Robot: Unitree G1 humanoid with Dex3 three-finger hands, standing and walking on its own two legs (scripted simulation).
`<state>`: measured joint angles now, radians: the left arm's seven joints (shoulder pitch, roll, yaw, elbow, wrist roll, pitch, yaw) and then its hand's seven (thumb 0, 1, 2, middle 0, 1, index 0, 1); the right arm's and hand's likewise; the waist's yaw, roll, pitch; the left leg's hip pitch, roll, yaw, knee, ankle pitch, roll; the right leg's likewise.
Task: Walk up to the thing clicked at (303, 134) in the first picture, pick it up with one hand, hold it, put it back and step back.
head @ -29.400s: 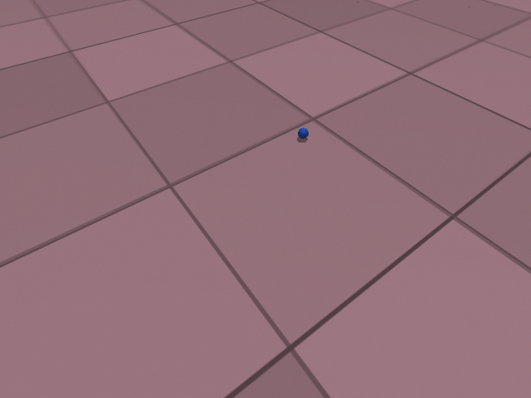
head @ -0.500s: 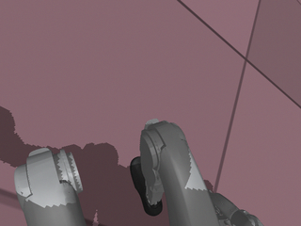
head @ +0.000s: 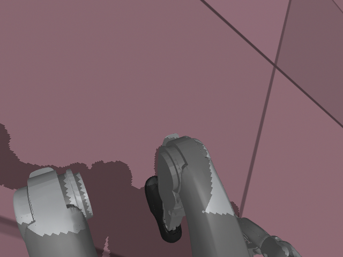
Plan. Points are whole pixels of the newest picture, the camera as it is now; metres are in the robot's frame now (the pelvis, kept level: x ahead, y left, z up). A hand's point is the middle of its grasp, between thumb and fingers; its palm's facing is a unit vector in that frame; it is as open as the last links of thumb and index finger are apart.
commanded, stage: open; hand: left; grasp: from above
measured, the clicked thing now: out of the picture +0.40 +0.36 -0.26
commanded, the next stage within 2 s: withdraw in 0.52 s
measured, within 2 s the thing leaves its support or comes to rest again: neither
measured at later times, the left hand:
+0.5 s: hand out of the picture +0.38 +0.35 -0.24, palm faces -0.44 -0.18 -0.88, open 13.8 cm
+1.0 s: hand out of the picture +0.40 +0.37 -0.15, palm faces -0.30 -0.11 -0.95, open 13.9 cm
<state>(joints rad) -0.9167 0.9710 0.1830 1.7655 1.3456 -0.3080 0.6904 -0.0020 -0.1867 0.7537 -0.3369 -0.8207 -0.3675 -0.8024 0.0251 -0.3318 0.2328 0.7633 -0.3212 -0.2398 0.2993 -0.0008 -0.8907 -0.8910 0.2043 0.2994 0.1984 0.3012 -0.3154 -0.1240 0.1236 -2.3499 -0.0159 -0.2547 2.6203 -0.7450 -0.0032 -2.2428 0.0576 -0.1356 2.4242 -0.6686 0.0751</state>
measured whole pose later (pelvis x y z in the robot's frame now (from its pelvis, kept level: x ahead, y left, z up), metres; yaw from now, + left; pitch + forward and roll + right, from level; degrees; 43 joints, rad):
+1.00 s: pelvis +0.00 +0.00 +0.02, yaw +2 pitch +32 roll -13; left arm -0.76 0.77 0.15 1.30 1.24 -0.21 0.51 0.00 -0.48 0.98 -0.09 -1.01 -0.10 -1.00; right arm 0.10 -0.30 0.06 0.79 -0.19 -0.15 0.31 0.00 -0.90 -0.89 0.20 0.30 0.20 0.30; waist -0.20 -0.02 -0.06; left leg -2.35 -0.02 -0.20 2.52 -0.74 0.00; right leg -2.25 0.03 -0.10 2.37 -0.69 0.05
